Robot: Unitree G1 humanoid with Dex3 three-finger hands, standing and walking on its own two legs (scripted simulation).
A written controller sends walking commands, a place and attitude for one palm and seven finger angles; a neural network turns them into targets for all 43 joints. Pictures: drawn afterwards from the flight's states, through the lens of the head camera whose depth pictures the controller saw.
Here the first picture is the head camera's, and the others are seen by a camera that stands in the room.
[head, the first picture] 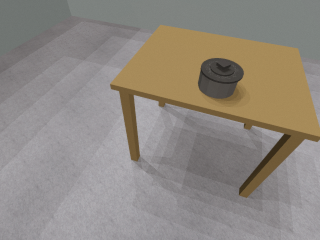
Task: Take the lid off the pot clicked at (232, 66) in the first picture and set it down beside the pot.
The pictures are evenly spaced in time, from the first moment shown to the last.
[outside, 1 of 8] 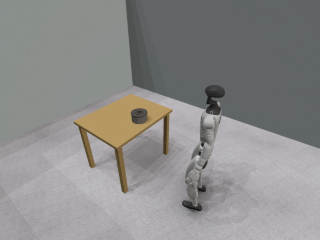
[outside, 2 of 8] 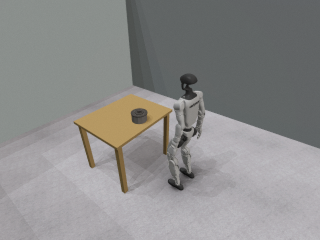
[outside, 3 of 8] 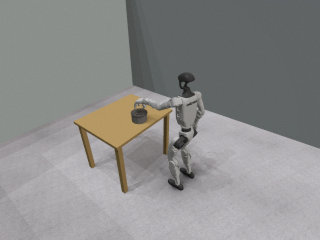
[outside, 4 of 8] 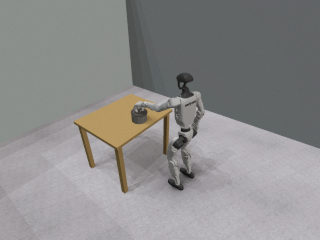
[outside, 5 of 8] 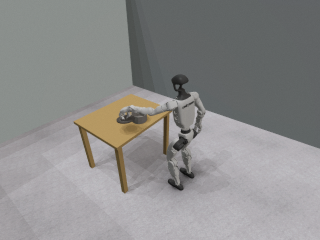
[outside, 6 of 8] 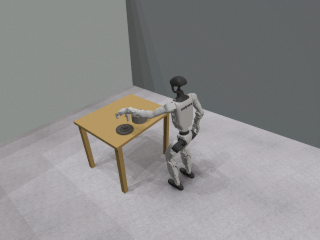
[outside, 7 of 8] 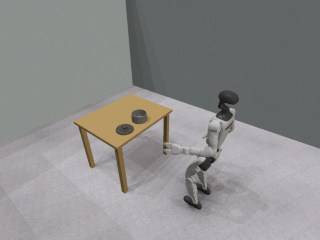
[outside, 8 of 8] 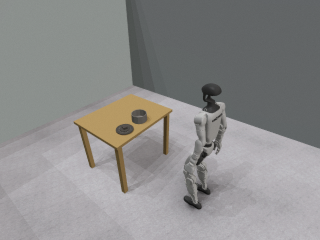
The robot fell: no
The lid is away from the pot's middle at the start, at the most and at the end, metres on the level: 0.00 0.23 0.23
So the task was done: yes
